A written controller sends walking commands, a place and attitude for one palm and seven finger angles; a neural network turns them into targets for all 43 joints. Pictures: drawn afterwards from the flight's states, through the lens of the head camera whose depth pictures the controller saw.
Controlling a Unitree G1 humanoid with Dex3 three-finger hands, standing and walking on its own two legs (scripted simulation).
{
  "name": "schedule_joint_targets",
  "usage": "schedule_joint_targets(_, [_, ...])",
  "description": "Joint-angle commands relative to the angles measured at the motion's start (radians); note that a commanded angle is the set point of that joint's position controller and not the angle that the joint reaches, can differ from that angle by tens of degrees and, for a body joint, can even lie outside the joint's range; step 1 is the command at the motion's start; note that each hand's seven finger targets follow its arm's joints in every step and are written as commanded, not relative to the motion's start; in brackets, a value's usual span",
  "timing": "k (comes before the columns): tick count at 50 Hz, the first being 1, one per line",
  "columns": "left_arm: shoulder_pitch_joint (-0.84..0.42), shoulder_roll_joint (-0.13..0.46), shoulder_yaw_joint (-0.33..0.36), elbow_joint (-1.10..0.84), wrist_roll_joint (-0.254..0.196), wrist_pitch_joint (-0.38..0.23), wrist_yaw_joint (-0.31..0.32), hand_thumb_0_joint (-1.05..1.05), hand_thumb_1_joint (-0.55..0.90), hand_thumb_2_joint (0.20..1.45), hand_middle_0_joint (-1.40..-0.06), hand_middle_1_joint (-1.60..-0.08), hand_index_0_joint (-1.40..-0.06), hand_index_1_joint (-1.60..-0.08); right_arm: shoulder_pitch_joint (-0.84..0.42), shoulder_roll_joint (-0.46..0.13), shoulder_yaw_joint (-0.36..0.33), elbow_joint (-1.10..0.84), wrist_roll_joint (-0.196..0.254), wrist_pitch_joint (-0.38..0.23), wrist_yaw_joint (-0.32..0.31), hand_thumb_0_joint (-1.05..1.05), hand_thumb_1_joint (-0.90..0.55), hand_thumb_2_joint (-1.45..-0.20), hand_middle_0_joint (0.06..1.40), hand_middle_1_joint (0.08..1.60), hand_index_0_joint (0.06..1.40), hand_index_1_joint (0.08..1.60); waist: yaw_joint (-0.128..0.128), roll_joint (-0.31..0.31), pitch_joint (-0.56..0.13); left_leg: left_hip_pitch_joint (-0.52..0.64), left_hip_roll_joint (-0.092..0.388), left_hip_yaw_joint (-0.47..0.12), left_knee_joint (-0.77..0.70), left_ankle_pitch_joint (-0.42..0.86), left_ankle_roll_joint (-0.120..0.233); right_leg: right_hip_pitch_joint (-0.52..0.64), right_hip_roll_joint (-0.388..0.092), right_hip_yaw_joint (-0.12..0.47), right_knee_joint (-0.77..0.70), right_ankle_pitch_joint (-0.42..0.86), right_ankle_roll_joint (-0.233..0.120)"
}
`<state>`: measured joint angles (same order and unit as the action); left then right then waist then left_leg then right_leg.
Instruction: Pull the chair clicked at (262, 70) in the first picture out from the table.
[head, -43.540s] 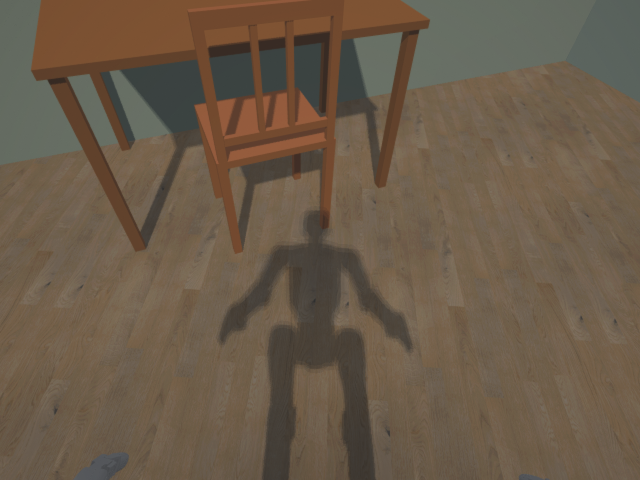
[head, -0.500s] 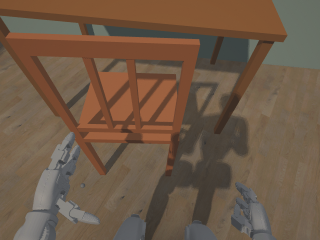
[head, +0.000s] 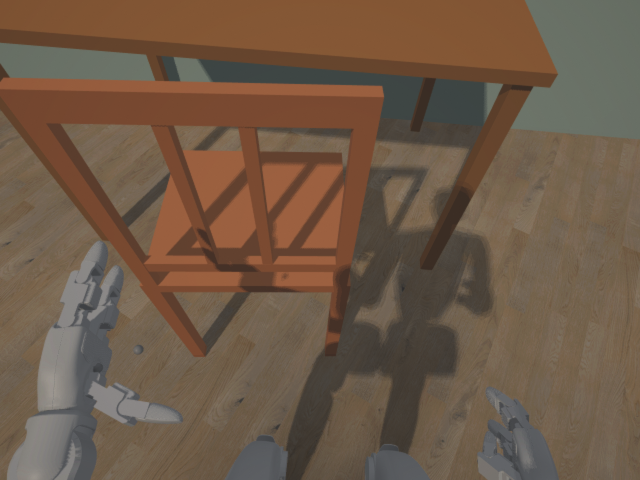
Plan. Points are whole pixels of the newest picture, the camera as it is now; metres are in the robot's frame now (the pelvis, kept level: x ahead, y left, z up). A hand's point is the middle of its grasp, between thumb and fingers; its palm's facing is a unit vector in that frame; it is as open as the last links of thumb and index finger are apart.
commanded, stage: raise the hand toward the chair's back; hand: left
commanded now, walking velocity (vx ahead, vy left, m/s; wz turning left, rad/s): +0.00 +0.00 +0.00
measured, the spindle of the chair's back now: (192, 205) +0.48 +0.22 +0.01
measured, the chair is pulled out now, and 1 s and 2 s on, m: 0.20 0.20 0.20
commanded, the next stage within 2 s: aim the fingers beside a spindle in 0.12 s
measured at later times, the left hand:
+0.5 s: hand (164, 346) +0.26 +0.19 +0.03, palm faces +0.03 -1.00 -0.04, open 16.9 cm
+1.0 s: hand (176, 324) +0.29 +0.20 +0.01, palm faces +0.05 -1.00 -0.04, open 17.0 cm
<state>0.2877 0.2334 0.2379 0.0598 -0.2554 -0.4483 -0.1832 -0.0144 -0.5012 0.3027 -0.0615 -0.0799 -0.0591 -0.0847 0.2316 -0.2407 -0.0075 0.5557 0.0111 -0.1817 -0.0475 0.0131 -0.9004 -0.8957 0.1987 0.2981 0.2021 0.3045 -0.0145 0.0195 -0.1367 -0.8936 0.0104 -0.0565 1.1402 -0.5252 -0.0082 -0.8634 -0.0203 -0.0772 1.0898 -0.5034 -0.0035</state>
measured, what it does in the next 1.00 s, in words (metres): stands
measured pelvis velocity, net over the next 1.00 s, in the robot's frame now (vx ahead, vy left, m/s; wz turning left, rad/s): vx -0.01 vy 0.00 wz -0.01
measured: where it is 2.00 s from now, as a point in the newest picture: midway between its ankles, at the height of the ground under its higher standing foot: outside the picture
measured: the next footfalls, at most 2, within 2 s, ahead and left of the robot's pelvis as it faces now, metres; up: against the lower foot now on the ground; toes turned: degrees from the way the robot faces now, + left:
none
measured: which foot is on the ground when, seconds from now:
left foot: down 0.00-1.00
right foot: down 0.00-1.00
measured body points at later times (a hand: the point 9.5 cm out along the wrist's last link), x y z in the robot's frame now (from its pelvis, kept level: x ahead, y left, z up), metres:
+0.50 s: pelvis +0.00 +0.00 -0.01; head +0.08 +0.01 +0.44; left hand +0.25 +0.25 +0.04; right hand +0.18 -0.24 -0.09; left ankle +0.01 +0.12 -0.66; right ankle +0.01 -0.12 -0.66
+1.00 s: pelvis -0.01 +0.00 -0.02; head +0.09 +0.01 +0.42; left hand +0.28 +0.25 +0.02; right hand +0.16 -0.24 -0.11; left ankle +0.01 +0.12 -0.66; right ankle +0.01 -0.12 -0.66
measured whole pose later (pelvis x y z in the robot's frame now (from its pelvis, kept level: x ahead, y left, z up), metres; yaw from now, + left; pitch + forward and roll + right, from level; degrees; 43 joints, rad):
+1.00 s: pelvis -0.01 +0.00 -0.02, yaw +0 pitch +19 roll -2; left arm 0.05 0.23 0.21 0.25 -0.22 -0.43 -0.19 -0.01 -0.50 0.30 -0.06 -0.08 -0.06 -0.08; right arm 0.20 -0.24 0.00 0.57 0.00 -0.14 -0.04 0.01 -0.90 -0.90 0.20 0.30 0.20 0.30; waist -0.02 0.02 -0.14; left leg -1.02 0.01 -0.05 1.23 -0.54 0.00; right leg -1.00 -0.02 -0.07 1.18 -0.52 0.00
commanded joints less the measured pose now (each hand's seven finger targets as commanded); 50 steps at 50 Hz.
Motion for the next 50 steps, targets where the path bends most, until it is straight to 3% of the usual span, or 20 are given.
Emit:
schedule_joint_targets(1, [-0.029,0.137,0.017,-0.171,-0.016,0.008,-0.065,0.000,-0.500,0.300,-0.060,-0.080,-0.060,-0.080,-0.029,-0.150,-0.054,-0.168,0.020,-0.049,-0.014,0.000,-0.900,-0.900,0.200,0.300,0.200,0.300,-0.003,0.030,-0.246,0.159,-0.018,0.033,-0.184,0.235,0.024,0.187,0.016,0.026,-0.171,0.193,-0.017])
schedule_joint_targets(3, [-0.034,0.170,0.054,-0.218,-0.028,0.015,-0.065,0.000,-0.500,0.300,-0.060,-0.080,-0.060,-0.080,-0.030,-0.145,-0.053,-0.171,0.019,-0.051,-0.023,0.000,-0.900,-0.900,0.200,0.300,0.200,0.300,0.000,0.004,-0.280,0.168,-0.016,0.029,-0.183,0.264,0.028,0.220,0.018,0.027,-0.172,0.227,-0.013])
schedule_joint_targets(5, [-0.055,0.172,0.075,-0.275,-0.040,-0.004,-0.044,0.000,-0.500,0.300,-0.060,-0.080,-0.060,-0.080,-0.037,-0.131,-0.050,-0.170,0.017,-0.055,-0.026,0.000,-0.900,-0.900,0.200,0.300,0.200,0.300,0.008,0.024,-0.280,0.181,-0.017,0.027,-0.186,0.279,0.026,0.220,0.018,0.023,-0.169,0.236,-0.012])
schedule_joint_targets(8, [-0.058,0.170,0.098,-0.249,-0.036,-0.041,0.001,0.000,-0.500,0.300,-0.060,-0.080,-0.060,-0.080,-0.039,-0.121,-0.046,-0.147,0.006,-0.058,-0.025,0.000,-0.900,-0.900,0.200,0.300,0.200,0.300,0.003,0.008,-0.235,0.155,-0.015,0.022,-0.172,0.274,0.024,0.184,0.021,0.016,-0.157,0.222,-0.012])
schedule_joint_targets(13, [-0.069,0.112,0.029,-0.119,-0.011,-0.036,-0.026,0.000,-0.500,0.300,-0.060,-0.080,-0.060,-0.080,-0.037,-0.134,-0.045,-0.133,0.008,-0.055,-0.016,0.000,-0.900,-0.900,0.200,0.300,0.200,0.300,-0.022,0.020,-0.180,0.110,-0.018,0.026,-0.149,0.216,0.023,0.117,0.018,0.022,-0.149,0.171,-0.014])
schedule_joint_targets(16, [-0.110,0.105,-0.011,-0.131,-0.011,-0.008,-0.070,0.000,-0.500,0.300,-0.060,-0.080,-0.060,-0.080,-0.031,-0.145,-0.045,-0.150,0.015,-0.057,-0.019,0.000,-0.900,-0.900,0.200,0.300,0.200,0.300,-0.023,0.038,-0.221,0.126,-0.019,0.027,-0.150,0.214,0.025,0.127,0.014,0.027,-0.150,0.175,-0.015])
schedule_joint_targets(20, [-0.175,0.166,0.047,-0.200,-0.021,-0.009,-0.061,0.000,-0.500,0.300,-0.060,-0.080,-0.060,-0.080,-0.028,-0.144,-0.047,-0.153,0.010,-0.059,-0.027,0.000,-0.900,-0.900,0.200,0.300,0.200,0.300,-0.008,0.047,-0.294,0.149,-0.017,0.022,-0.147,0.265,0.025,0.163,0.013,0.029,-0.135,0.220,-0.016])
schedule_joint_targets(22, [-0.214,0.156,0.048,-0.213,-0.019,-0.028,-0.033,0.000,-0.500,0.300,-0.060,-0.080,-0.060,-0.080,-0.031,-0.136,-0.043,-0.144,0.005,-0.063,-0.025,0.000,-0.900,-0.900,0.200,0.300,0.200,0.300,-0.007,0.065,-0.287,0.154,-0.015,0.017,-0.145,0.275,0.021,0.138,0.015,0.020,-0.120,0.217,-0.017])
schedule_joint_targets(23, [-0.214,0.182,0.080,-0.197,-0.015,-0.035,-0.013,0.000,-0.500,0.300,-0.060,-0.080,-0.060,-0.080,-0.031,-0.136,-0.044,-0.138,0.002,-0.061,-0.025,0.000,-0.900,-0.900,0.200,0.300,0.200,0.300,-0.004,0.038,-0.279,0.141,-0.012,0.013,-0.143,0.274,0.021,0.134,0.017,0.017,-0.116,0.210,-0.017])
schedule_joint_targets(24, [-0.224,0.158,0.061,-0.186,-0.011,-0.041,-0.002,0.000,-0.500,0.300,-0.060,-0.080,-0.060,-0.080,-0.036,-0.133,-0.042,-0.135,0.000,-0.059,-0.023,0.000,-0.900,-0.900,0.200,0.300,0.200,0.300,-0.005,0.059,-0.282,0.143,-0.014,0.016,-0.138,0.277,0.021,0.122,0.016,0.019,-0.109,0.213,-0.018])
schedule_joint_targets(27, [-0.205,0.135,0.048,-0.111,0.002,-0.036,0.012,0.000,-0.500,0.300,-0.060,-0.080,-0.060,-0.080,-0.032,-0.137,-0.044,-0.129,-0.002,-0.049,-0.012,0.000,-0.900,-0.900,0.200,0.300,0.200,0.300,-0.006,0.047,-0.269,0.120,-0.014,0.019,-0.133,0.268,0.016,0.106,0.015,0.015,-0.097,0.212,-0.019])
schedule_joint_targets(32, [-0.202,0.121,0.021,-0.053,0.004,0.012,-0.021,0.000,-0.500,0.300,-0.060,-0.080,-0.060,-0.080,-0.020,-0.150,-0.049,-0.147,0.005,-0.026,-0.004,0.000,-0.900,-0.900,0.200,0.300,0.200,0.300,-0.005,0.012,-0.297,0.105,-0.015,0.027,-0.131,0.271,0.019,0.135,0.014,0.022,-0.100,0.239,-0.017])
schedule_joint_targets(35, [-0.222,0.149,0.047,-0.109,-0.004,0.001,-0.024,0.000,-0.500,0.300,-0.060,-0.080,-0.060,-0.080,-0.020,-0.145,-0.052,-0.149,0.004,-0.023,-0.006,0.000,-0.900,-0.900,0.200,0.300,0.200,0.300,0.006,0.033,-0.348,0.128,-0.014,0.027,-0.124,0.325,0.019,0.161,0.013,0.027,-0.089,0.293,-0.019])
schedule_joint_targets(37, [-0.236,0.154,0.059,-0.134,-0.009,-0.021,-0.011,0.000,-0.500,0.300,-0.060,-0.080,-0.060,-0.080,-0.021,-0.141,-0.051,-0.146,0.002,-0.023,-0.006,0.000,-0.900,-0.900,0.200,0.300,0.200,0.300,0.004,0.013,-0.349,0.125,-0.012,0.025,-0.120,0.334,0.019,0.160,0.014,0.025,-0.083,0.300,-0.017])
schedule_joint_targets(41, [-0.298,0.141,0.053,-0.091,0.006,-0.062,0.018,0.000,-0.500,0.300,-0.060,-0.080,-0.060,-0.080,-0.021,-0.138,-0.051,-0.118,-0.004,-0.022,-0.004,0.000,-0.900,-0.900,0.200,0.300,0.200,0.300,-0.016,0.023,-0.294,0.098,-0.009,0.018,-0.103,0.290,0.016,0.082,0.016,0.020,-0.067,0.240,-0.018])
schedule_joint_targets(43, [-0.321,0.117,0.017,-0.059,0.018,-0.065,0.014,0.000,-0.500,0.300,-0.060,-0.080,-0.060,-0.080,-0.022,-0.142,-0.050,-0.115,-0.005,-0.022,-0.003,0.000,-0.900,-0.900,0.200,0.300,0.200,0.300,-0.026,0.033,-0.285,0.088,-0.009,0.017,-0.096,0.272,0.018,0.053,0.015,0.020,-0.061,0.217,-0.020])
schedule_joint_targets(44, [-0.311,0.122,0.026,-0.028,0.021,-0.060,0.011,0.000,-0.500,0.300,-0.060,-0.080,-0.060,-0.080,-0.019,-0.145,-0.053,-0.111,-0.004,-0.019,-0.002,0.000,-0.900,-0.900,0.200,0.300,0.200,0.300,-0.021,0.034,-0.285,0.088,-0.009,0.019,-0.094,0.264,0.016,0.044,0.015,0.021,-0.060,0.210,-0.021])
schedule_joint_targets(45, [-0.339,0.088,-0.020,-0.019,0.024,-0.053,0.001,0.000,-0.500,0.300,-0.060,-0.080,-0.060,-0.080,-0.022,-0.146,-0.050,-0.114,-0.004,-0.017,0.000,0.000,-0.900,-0.900,0.200,0.300,0.200,0.300,-0.035,0.035,-0.282,0.083,-0.012,0.019,-0.092,0.244,0.018,0.035,0.014,0.021,-0.063,0.197,-0.019])
schedule_joint_targets(46, [-0.365,0.121,0.003,-0.008,0.025,-0.048,-0.003,0.000,-0.500,0.300,-0.060,-0.080,-0.060,-0.080,-0.019,-0.153,-0.052,-0.111,-0.002,-0.014,-0.002,0.000,-0.900,-0.900,0.200,0.300,0.200,0.300,-0.029,0.036,-0.283,0.069,-0.012,0.017,-0.093,0.222,0.017,0.034,0.013,0.024,-0.064,0.175,-0.021])
schedule_joint_targets(50, [-0.413,0.143,0.023,-0.002,0.022,-0.031,-0.014,0.000,-0.500,0.300,-0.060,-0.080,-0.060,-0.080,-0.020,-0.154,-0.053,-0.120,0.000,-0.006,-0.009,0.000,-0.900,-0.900,0.200,0.300,0.200,0.300,-0.019,0.025,-0.338,0.077,-0.013,0.019,-0.088,0.234,0.021,0.056,0.012,0.032,-0.060,0.189,-0.021])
